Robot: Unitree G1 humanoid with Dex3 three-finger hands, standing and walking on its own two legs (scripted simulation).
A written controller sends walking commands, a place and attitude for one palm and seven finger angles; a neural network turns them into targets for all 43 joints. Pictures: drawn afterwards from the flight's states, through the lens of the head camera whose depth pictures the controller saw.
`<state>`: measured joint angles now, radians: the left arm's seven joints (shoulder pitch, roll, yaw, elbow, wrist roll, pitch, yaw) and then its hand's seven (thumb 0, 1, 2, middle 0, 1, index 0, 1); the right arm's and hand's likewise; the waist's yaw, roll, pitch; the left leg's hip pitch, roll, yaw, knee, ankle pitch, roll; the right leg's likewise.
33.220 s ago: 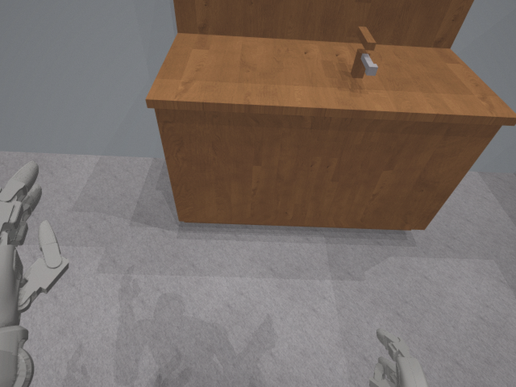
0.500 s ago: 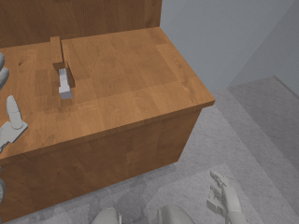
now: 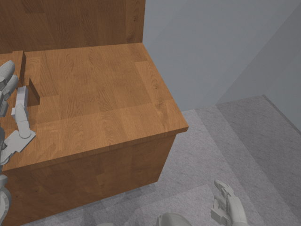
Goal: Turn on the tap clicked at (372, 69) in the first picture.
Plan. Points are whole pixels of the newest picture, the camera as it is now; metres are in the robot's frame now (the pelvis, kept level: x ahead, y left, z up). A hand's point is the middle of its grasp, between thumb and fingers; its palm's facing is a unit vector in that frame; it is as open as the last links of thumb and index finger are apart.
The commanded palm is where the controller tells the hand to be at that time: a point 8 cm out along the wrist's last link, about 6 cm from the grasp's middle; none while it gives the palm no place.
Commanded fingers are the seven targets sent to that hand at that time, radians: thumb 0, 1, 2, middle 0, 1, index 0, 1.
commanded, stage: come to a stop and stand still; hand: left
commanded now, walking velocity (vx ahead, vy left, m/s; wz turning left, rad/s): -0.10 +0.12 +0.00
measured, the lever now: (20, 113) +0.36 +0.37 +0.06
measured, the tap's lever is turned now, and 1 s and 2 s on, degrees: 0 0 0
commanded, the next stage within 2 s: look again from close up in 1.48 s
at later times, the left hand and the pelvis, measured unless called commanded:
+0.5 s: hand (73, 137) +0.22 +0.16 +0.20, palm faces +0.39 -0.82 -0.43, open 7.4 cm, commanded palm +0.16 +0.21 +0.19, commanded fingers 0.00 0.90 0.90 -0.20 -0.30 -0.20 -0.30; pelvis +0.01 -0.07 +0.01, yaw +1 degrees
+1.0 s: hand (53, 142) +0.21 +0.19 +0.19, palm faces +0.49 -0.80 -0.35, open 7.4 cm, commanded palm +0.16 +0.22 +0.19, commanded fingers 0.00 0.90 0.90 -0.20 -0.30 -0.20 -0.30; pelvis +0.01 -0.06 +0.01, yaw +3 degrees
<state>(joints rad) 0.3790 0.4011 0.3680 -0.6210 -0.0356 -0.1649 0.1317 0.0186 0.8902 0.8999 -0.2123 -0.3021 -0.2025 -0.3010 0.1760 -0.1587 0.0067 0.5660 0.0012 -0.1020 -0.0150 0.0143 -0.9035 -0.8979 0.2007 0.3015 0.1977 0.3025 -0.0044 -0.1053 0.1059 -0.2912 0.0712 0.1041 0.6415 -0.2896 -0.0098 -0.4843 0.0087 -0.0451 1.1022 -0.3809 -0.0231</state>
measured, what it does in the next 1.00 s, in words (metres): steps on the spot: right foot, then left foot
